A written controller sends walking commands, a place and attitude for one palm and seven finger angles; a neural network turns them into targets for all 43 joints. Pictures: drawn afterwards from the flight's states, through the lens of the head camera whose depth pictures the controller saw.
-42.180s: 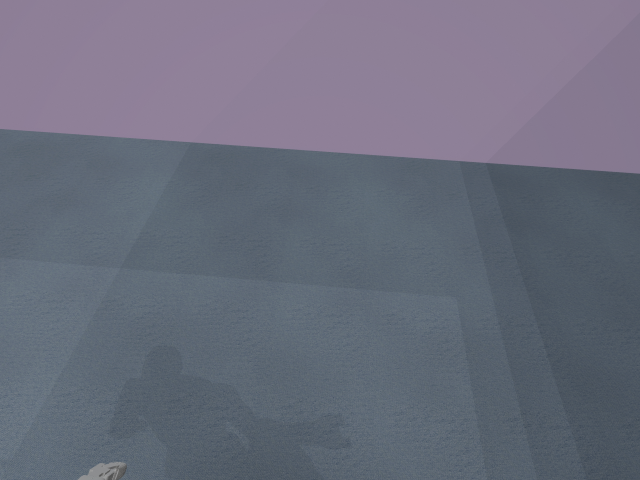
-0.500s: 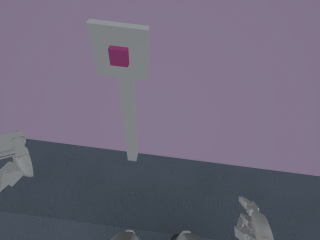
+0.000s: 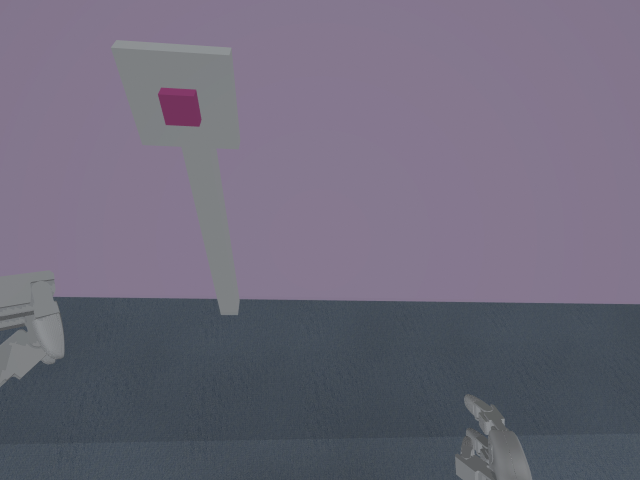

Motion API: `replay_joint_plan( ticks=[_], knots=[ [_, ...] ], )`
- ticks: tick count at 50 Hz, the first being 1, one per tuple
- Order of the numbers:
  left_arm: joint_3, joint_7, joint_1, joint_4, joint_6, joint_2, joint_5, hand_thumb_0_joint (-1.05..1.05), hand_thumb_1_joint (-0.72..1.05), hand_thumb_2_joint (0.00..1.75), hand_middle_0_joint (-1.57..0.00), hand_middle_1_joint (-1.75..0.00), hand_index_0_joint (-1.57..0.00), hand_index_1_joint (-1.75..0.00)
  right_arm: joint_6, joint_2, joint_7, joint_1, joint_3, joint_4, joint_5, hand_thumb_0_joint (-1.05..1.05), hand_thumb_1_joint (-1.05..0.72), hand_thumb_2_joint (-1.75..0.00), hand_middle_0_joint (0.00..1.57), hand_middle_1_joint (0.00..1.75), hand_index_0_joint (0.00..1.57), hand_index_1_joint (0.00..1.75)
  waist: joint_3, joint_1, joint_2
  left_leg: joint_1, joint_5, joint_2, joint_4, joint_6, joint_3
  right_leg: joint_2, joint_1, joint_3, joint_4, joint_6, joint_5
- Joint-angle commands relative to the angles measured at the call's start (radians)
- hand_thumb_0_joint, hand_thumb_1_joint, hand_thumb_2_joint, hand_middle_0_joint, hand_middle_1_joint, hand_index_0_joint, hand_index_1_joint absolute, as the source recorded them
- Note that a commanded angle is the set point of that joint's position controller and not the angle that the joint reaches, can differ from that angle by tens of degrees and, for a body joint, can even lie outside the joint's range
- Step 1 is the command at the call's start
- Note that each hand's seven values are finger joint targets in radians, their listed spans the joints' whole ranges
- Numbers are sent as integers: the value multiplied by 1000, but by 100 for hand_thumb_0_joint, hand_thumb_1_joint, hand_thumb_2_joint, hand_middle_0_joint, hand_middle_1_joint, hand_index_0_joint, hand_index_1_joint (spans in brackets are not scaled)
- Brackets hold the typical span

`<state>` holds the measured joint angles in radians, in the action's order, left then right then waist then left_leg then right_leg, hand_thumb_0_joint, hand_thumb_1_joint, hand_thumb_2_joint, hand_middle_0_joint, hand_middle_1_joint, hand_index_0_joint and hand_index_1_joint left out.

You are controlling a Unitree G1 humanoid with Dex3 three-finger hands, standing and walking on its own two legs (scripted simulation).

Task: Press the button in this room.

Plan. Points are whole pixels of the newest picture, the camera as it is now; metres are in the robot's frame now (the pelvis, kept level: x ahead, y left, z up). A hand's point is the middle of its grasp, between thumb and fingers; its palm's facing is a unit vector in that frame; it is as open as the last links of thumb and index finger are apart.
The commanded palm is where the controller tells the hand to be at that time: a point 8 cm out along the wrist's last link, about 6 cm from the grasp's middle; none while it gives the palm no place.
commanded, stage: stop stepping back and stand still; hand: left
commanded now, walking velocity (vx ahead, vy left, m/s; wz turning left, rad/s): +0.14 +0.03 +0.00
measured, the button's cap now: (181, 106) +0.71 +0.28 +0.07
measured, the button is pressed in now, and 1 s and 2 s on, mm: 0 0 0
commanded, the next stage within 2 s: let the arm hang, fingers relaxed in 0.54 s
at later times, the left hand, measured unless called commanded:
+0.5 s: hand out of the picture +0.14 +0.25 +0.17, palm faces +0.42 -0.80 -0.43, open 3.1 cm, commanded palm +0.08 +0.28 +0.18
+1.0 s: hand out of the picture -0.05 +0.20 -0.18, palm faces +0.07 -0.97 -0.22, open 3.6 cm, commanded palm none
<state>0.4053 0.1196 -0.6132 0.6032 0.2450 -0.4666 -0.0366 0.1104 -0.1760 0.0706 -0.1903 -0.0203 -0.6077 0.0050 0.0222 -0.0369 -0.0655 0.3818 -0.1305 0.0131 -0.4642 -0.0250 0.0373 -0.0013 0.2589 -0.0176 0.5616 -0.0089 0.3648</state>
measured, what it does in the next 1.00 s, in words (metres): steps on the spot: left foot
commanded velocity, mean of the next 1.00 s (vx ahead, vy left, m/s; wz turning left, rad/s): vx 0.05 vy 0.01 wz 0.00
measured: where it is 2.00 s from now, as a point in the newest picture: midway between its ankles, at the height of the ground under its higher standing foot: outside the picture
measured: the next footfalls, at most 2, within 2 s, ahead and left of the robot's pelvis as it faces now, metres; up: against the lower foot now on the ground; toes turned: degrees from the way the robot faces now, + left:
left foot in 0.24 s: +0.04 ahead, +0.12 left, +0.00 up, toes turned +1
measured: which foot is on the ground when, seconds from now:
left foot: down 0.00-0.10, up 0.12-0.22, down 0.24-1.00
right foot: down 0.00-1.00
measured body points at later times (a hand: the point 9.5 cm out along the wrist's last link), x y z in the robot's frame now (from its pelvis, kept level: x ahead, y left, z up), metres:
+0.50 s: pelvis -0.04 +0.00 +0.00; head -0.06 +0.01 +0.45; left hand +0.11 +0.29 +0.19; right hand +0.12 -0.21 -0.08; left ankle +0.00 +0.12 -0.73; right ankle -0.03 -0.12 -0.73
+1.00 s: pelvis -0.05 +0.00 +0.00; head -0.03 +0.03 +0.45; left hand -0.05 +0.25 -0.16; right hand +0.01 -0.25 -0.13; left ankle +0.00 +0.12 -0.73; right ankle -0.03 -0.12 -0.73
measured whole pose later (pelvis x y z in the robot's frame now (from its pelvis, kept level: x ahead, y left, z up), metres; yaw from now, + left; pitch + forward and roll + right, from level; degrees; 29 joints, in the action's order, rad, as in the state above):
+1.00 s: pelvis -0.05 +0.00 +0.00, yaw +3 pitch -1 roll -1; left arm 0.03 0.02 -0.32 -0.98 -0.04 -0.23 0.02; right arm -0.03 -0.22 0.00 -0.25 0.00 -0.99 0.02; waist -0.05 0.00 -0.04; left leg 0.29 -0.20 0.00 -0.51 -0.01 -0.02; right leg -0.01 0.21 0.05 0.49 0.00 0.25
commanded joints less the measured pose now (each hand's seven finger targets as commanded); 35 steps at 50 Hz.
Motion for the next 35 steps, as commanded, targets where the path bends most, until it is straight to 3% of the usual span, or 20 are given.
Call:
replay_joint_plan(
  ticks=[1, 2, 3, 4, 5, 6, 7, 9, 10, 12, 13, 15, 17, 21, 25, 27, 31, 32, 33, 35],
  knots=[
    [118, 31, -105, 248, 40, -105, -20, 0, 90, 90, -130, -150, -130, -150, 74, -163, 8, 80, 50, 188, -1, 0, -90, -90, 20, 30, 20, 30, 139, 47, 253, -106, -8, -182, 174, -42, -200, -1, -80, 40, -119, 11, -15],
    [115, 34, -118, 223, 31, -103, -18, 0, 90, 90, -130, -150, -130, -150, 69, -161, 7, 85, 48, 190, -3, 0, -90, -90, 20, 30, 20, 30, 83, 31, 186, -42, -179, -128, 152, -13, -146, -30, -86, 16, -196, 24, -18],
    [122, 36, -129, 189, 28, -109, -20, 0, 90, 90, -130, -150, -130, -150, 62, -154, 8, 84, 54, 191, -5, 0, -90, -90, 20, 30, 20, 30, 54, 25, 71, -35, -272, -63, 57, 15, -100, -84, -9, -67, -285, 54, 139],
    [123, 41, -115, 177, 27, -118, -17, 0, 90, 90, -130, -150, -130, -150, 51, -158, 14, 71, 65, 178, -5, 0, -90, -90, 20, 30, 20, 30, 21, 26, -44, -111, -248, -12, -151, 42, -56, -187, 191, -205, -399, 110, 365],
    [112, 48, -78, 176, 24, -103, -14, 0, 90, 90, -130, -150, -130, -150, 42, -160, 18, 53, 73, 158, -5, 0, -90, -90, 20, 30, 20, 30, -15, 25, -100, -105, -203, -10, -332, 43, -65, -279, 289, -298, -441, 165, 400],
    [116, 55, -24, 177, 22, -107, -7, 0, 90, 90, -130, -150, -130, -150, 36, -163, 15, 52, 68, 145, 3, 0, -90, -90, 20, 30, 20, 30, -15, 20, -95, -42, -183, -24, -396, 36, -73, -305, 252, -318, -424, 182, 307],
    [86, 59, 15, 146, 23, -76, -3, 0, 90, 90, -130, -150, -130, -150, 39, -155, 15, 43, 63, 130, 1, 0, -90, -90, 20, 30, 20, 30, -18, 9, -70, -40, -198, -49, -372, 24, -90, -293, 215, -254, -372, 164, 193],
    [47, 63, 80, 105, 24, -50, 13, 0, 90, 90, -130, -150, -130, -150, 53, -150, 25, 43, 54, 117, 2, 0, -90, -90, 20, 30, 20, 30, -19, 0, -8, -119, -163, -64, -129, 3, -72, -223, 182, -134, -284, 102, 139],
    [35, 63, 96, 93, 31, -44, 21, 0, 90, 90, -130, -150, -130, -150, 63, -158, 32, 44, 56, 111, 3, 0, -90, -90, 20, 30, 20, 30, -28, 5, 65, -150, -169, -52, -30, -7, -63, -178, 171, -110, -248, 80, 138],
    [28, 62, 97, 114, 39, -51, 25, 0, 90, 90, -130, -150, -130, -150, 84, -177, 39, 56, 62, 129, 2, 0, -90, -90, 20, 30, 20, 30, -33, 27, 155, -141, -187, -104, 74, -37, -138, -94, 117, -74, -173, 41, 58],
    [24, 60, 96, 128, 40, -49, 27, 0, 90, 90, -130, -150, -130, -150, 90, -184, 37, 60, 64, 135, -2, 0, -90, -90, 20, 30, 20, 30, -20, 32, 141, -114, -140, -117, 65, -42, -160, -65, 69, -66, -141, 29, -37],
    [41, 55, 86, 140, 44, -57, 27, 0, 90, 90, -130, -150, -130, -150, 87, -159, 30, 53, 47, 124, 5, 0, -90, -90, 20, 30, 20, 30, -11, 21, 190, -66, -298, -118, 132, -42, -188, -45, 49, -14, -105, 22, 37],
    [42, 55, 90, 157, 45, -54, 32, 0, 90, 90, -130, -150, -130, -150, 95, -155, 30, 63, 43, 128, 5, 0, -90, -90, 20, 30, 20, 30, -24, 28, 172, 2, -411, -144, 199, -51, -229, -20, -4, 11, -68, 12, 28],
    [52, 54, 52, 119, 38, -49, 27, 0, 90, 90, -130, -150, -130, -150, 102, -151, 22, 64, 42, 129, 9, 0, -90, -90, 20, 30, 20, 30, -18, 33, 146, 13, -366, -115, 165, -33, -173, -27, -35, -9, -123, 27, 9],
    [49, 45, 55, 81, 35, -45, 13, 0, 90, 90, -130, -150, -130, -150, 91, -135, 9, 54, 39, 119, 8, 0, -90, -90, 20, 30, 20, 30, 4, 24, 12, -93, -155, -51, -25, -5, -75, -107, 47, -118, -249, 58, -8],
    [42, 42, 66, 86, 29, -41, 9, 0, 90, 90, -130, -150, -130, -150, 83, -132, 7, 60, 38, 115, 5, 0, -90, -90, 20, 30, 20, 30, 13, 22, 25, -138, -111, -46, -60, 2, -66, -123, 79, -123, -260, 66, -37],
    [41, 36, 81, 109, 27, -42, 9, 0, 90, 90, -130, -150, -130, -150, 75, -135, 12, 78, 36, 125, 4, 0, -90, -90, 20, 30, 20, 30, 35, 27, 115, -163, 8, -82, 53, -1, -99, -56, 11, -33, -174, 25, -182],
    [-302, -102, 171, -697, -155, 72, 102, 0, 90, 90, -130, -150, -130, -150, 79, -342, -80, 84, 116, -136, 4, 0, -90, -90, 20, 30, 20, 30, -22, -11, 152, -55, 244, -113, -90, -18, -157, -96, 91, 18, 33, 29, -368],
    [-282, -112, 144, -720, -228, 114, 79, 0, 90, 90, -126, -146, -126, -146, 9, -251, -78, 23, 104, -117, -8, 0, -90, -90, 20, 30, 20, 30, 52, 18, 141, -90, 283, -118, -62, -16, -132, -73, 51, 7, 32, 17, -309],
    [-299, -115, 187, -799, -244, 138, 76, 0, 90, 90, -119, -138, -119, -138, -31, -216, -74, 23, 73, -99, 6, 0, -90, -90, 20, 30, 20, 30, 66, 35, 61, -32, 179, -145, -29, -51, -200, -46, 30, 34, 48, 18, -148]
  ],
)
